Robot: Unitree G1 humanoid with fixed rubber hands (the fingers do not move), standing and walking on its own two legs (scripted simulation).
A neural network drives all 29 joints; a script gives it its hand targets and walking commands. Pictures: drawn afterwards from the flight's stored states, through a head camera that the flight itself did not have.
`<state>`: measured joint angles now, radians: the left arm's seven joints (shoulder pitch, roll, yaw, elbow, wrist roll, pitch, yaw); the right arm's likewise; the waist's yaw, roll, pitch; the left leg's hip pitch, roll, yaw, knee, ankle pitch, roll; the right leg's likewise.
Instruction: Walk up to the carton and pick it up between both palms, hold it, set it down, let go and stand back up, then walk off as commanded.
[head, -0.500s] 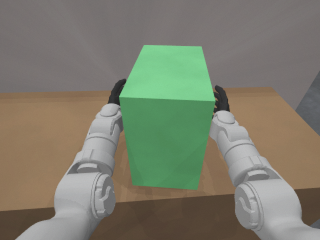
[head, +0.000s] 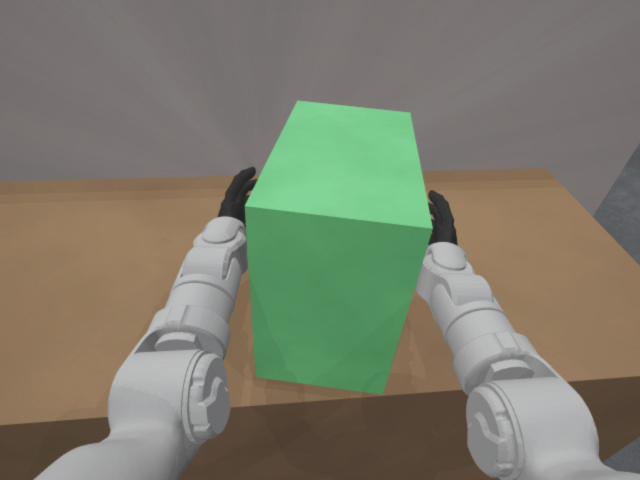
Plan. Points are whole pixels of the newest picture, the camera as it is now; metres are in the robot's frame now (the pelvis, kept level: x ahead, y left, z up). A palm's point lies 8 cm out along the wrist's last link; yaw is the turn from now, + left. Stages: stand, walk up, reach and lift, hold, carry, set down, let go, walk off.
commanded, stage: set down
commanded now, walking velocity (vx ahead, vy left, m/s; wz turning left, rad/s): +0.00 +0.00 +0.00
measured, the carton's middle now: (337, 237) +0.46 +0.01 +0.09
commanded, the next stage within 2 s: none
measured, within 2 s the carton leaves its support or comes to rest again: rests again in 0.58 s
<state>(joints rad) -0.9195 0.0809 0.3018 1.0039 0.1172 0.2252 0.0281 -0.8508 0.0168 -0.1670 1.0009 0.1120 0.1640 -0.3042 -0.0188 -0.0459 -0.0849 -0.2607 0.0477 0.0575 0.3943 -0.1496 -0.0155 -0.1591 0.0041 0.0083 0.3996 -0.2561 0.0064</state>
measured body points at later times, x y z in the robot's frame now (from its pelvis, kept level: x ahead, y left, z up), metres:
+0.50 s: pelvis +0.00 +0.00 +0.00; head -0.02 +0.02 +0.45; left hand +0.43 +0.15 +0.14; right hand +0.41 -0.12 +0.12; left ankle +0.03 +0.13 -0.74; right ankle -0.03 -0.12 -0.74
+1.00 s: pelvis +0.00 +0.00 +0.00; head -0.02 +0.03 +0.45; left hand +0.43 +0.16 +0.13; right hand +0.40 -0.12 +0.11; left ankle +0.03 +0.13 -0.74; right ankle -0.03 -0.12 -0.74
